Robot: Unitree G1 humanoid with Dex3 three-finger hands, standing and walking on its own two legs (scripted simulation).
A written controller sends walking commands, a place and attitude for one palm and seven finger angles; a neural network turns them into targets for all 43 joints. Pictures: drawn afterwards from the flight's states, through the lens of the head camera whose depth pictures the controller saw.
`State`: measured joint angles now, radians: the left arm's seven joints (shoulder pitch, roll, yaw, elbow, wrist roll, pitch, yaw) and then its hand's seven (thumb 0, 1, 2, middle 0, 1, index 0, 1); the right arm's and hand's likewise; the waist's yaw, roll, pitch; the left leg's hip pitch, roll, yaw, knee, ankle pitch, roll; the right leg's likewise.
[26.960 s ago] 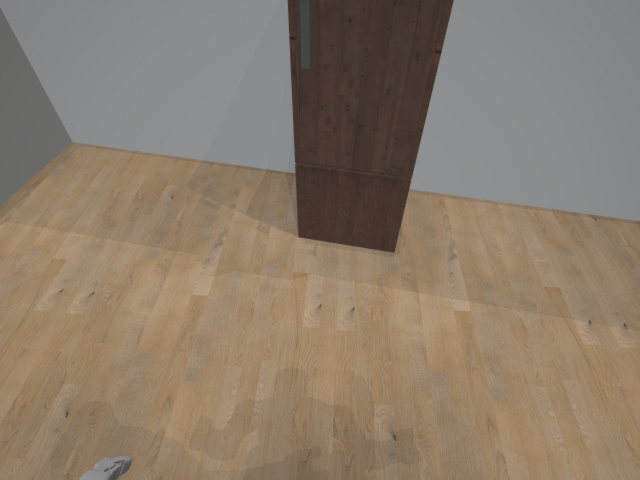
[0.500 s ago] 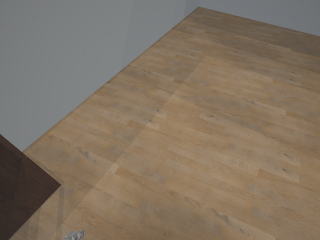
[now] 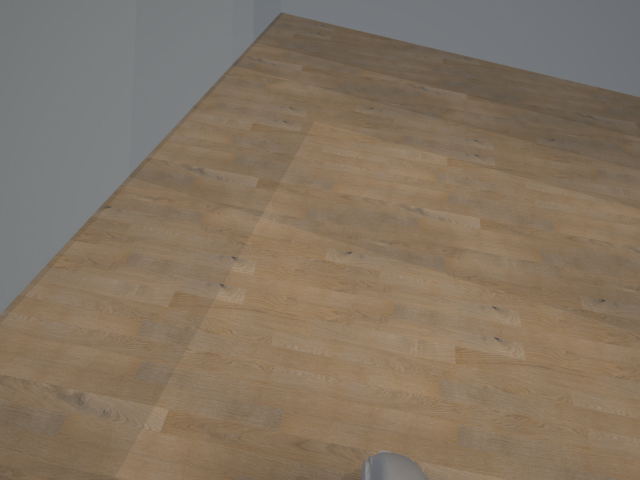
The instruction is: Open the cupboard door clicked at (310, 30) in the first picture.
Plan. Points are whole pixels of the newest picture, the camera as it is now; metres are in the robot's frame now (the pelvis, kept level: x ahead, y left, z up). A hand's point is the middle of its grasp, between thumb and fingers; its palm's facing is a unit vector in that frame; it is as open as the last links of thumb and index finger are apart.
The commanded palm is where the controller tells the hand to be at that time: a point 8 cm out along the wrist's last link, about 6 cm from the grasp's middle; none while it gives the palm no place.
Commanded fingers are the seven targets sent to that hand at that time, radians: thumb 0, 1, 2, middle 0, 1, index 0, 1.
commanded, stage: walk to a spot facing it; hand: left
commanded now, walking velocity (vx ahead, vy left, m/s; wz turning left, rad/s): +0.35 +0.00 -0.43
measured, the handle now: out of the picture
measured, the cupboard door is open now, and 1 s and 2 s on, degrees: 47 47 47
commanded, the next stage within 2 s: turn to face it in 0.82 s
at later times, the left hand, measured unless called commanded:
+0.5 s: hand (271, 344) +0.33 +0.10 -0.16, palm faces -0.14 -0.96 -0.23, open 7.1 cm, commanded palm none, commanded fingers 0.00 0.90 0.90 -0.20 -0.30 -0.20 -0.30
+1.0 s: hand (305, 240) +0.56 +0.06 -0.17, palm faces -0.24 -0.96 -0.18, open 7.3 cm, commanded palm none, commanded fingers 0.00 0.90 0.90 -0.20 -0.30 -0.20 -0.30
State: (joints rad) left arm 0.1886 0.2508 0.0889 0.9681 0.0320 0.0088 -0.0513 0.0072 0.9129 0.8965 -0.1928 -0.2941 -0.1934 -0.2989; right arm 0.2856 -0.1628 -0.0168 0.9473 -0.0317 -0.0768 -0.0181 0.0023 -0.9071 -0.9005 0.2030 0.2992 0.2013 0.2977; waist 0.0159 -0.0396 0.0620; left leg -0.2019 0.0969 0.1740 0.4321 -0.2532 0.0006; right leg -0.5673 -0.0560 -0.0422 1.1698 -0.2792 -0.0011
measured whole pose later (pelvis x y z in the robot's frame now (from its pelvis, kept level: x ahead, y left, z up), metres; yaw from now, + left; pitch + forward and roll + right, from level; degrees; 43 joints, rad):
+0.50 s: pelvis +0.23 -0.08 +0.00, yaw -10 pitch +2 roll +1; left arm 0.20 0.19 0.07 1.01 0.01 -0.07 0.00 -0.02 0.96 0.90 -0.20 -0.30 -0.20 -0.30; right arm 0.24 -0.17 -0.05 1.00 -0.02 -0.02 0.00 0.01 -0.91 -0.90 0.20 0.30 0.20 0.30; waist -0.03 0.00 0.06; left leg -0.54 0.15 0.06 0.95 -0.28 -0.06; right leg -0.18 0.05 -0.08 0.38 -0.24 -0.09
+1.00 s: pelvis +0.47 -0.10 +0.00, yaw -17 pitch +0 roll +0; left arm 0.23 0.17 0.06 1.02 0.03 -0.01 -0.02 0.01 0.92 0.90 -0.19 -0.29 -0.19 -0.30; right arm 0.28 -0.19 -0.04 1.05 -0.03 -0.05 -0.02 0.00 -0.94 -0.90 0.20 0.30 0.20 0.30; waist 0.02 0.00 0.06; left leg -0.15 0.07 0.19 0.42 -0.26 0.00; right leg -0.53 -0.10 -0.06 0.84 -0.23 0.01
